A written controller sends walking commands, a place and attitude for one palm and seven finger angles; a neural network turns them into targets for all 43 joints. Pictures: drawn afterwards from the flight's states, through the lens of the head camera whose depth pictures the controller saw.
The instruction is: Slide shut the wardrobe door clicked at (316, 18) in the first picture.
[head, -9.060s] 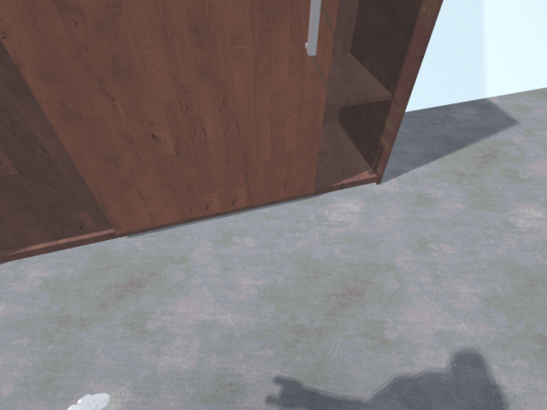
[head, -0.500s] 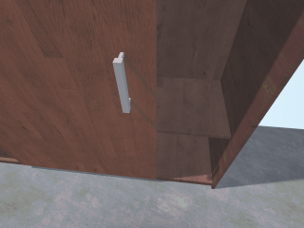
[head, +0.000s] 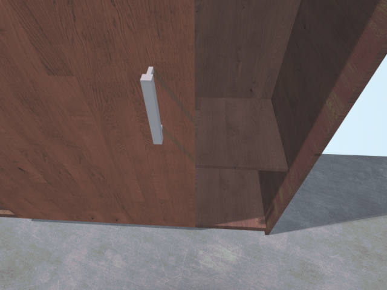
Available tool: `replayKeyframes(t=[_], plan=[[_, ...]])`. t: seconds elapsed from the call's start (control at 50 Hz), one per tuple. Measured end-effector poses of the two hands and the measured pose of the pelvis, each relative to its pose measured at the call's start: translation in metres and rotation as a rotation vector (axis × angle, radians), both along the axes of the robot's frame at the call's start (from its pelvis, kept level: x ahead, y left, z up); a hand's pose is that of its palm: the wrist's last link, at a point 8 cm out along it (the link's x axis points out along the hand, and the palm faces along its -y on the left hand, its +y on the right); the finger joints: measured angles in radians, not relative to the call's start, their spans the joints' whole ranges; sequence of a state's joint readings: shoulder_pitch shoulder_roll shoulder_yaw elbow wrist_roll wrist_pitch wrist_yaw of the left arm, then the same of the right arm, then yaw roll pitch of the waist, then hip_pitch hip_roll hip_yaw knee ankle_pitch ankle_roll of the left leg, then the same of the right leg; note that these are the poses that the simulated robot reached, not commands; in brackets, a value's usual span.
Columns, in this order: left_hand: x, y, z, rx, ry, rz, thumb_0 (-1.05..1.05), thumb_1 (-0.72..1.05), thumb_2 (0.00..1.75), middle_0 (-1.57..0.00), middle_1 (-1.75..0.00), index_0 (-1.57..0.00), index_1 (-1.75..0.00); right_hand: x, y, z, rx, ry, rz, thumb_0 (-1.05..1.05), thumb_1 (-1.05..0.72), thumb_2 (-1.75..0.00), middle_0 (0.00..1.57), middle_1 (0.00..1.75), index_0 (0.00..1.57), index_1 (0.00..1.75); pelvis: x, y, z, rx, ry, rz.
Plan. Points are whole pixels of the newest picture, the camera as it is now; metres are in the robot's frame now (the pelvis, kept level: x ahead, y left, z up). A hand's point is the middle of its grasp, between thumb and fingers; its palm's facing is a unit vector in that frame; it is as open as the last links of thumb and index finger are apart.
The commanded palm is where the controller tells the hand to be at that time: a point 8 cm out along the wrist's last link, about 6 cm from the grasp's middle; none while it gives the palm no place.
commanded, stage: come to a stop and stand still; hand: left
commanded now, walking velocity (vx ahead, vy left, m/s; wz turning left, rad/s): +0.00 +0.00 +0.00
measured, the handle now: (154, 108) +0.50 +0.12 +0.10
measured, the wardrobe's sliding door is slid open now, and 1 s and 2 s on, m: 0.37 0.37 0.37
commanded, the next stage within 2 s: look again from close up in 0.08 s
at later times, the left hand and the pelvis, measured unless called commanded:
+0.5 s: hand out of the picture +0.04 +0.19 -0.17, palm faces -0.01 -0.97 -0.23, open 7.4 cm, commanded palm none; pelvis +0.01 +0.01 +0.00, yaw -1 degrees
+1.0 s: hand out of the picture +0.02 +0.18 -0.17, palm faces +0.01 -0.98 -0.22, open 7.4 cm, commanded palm none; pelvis +0.01 +0.00 +0.00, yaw +0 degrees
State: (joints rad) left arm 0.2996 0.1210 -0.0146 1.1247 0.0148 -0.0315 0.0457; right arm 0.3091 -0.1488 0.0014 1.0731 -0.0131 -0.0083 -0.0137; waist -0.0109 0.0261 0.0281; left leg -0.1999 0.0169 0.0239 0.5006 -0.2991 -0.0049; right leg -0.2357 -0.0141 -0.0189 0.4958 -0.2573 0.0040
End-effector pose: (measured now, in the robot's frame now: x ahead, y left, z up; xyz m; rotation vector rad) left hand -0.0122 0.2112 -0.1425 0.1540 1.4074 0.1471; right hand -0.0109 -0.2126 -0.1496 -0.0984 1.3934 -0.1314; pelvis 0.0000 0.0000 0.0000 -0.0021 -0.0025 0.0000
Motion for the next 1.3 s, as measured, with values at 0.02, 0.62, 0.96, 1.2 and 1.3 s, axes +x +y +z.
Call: replayKeyframes(t=[0.02,0.62,0.96,1.2,1.3], plan=[[0.002,0.003,0.0,0.002,-0.005,-0.004,0.01,0.92,0.9,-0.2,-0.3,-0.2,-0.3,-0.001,0.001,-0.001,0.002,-0.005,0.001,0.01,-0.92,-0.9,0.2,0.3,0.2,0.3,0.0,0.001,-0.001,0.001,-0.001,0.001],[0.039,0.028,0.006,0.029,-0.07,-0.03,0.0,0.91,0.9,-0.2,-0.3,-0.2,-0.3,0.032,-0.01,0.006,-0.047,-0.049,0.037,0.01,-0.91,-0.9,0.2,0.3,0.2,0.3,0.01,0.009,0.003,0.015,-0.011,-0.007],[0.032,0.022,0.006,0.027,-0.052,-0.016,0.0,0.91,0.9,-0.2,-0.3,-0.2,-0.3,0.04,-0.016,0.008,-0.046,-0.049,0.05,0.01,-0.91,-0.9,0.2,0.3,0.2,0.3,0.012,0.0,0.005,0.012,-0.013,0.0],[0.101,0.024,0.065,0.064,-0.547,0.104,0.02,0.9,0.89,-0.2,-0.31,-0.2,-0.31,0.056,-0.021,0.018,-0.081,-0.276,0.034,0.01,-0.91,-0.9,0.2,0.3,0.2,0.3,0.004,-0.003,0.0,0.015,-0.009,0.008],[0.186,0.025,0.154,0.03,-1.194,0.027,0.01,0.84,0.86,-0.2,-0.35,-0.2,-0.34,0.111,-0.033,0.036,-0.11,-0.609,0.055,0.01,-0.91,-0.9,0.2,0.3,0.2,0.3,-0.01,-0.005,-0.014,0.016,0.059,0.029]])
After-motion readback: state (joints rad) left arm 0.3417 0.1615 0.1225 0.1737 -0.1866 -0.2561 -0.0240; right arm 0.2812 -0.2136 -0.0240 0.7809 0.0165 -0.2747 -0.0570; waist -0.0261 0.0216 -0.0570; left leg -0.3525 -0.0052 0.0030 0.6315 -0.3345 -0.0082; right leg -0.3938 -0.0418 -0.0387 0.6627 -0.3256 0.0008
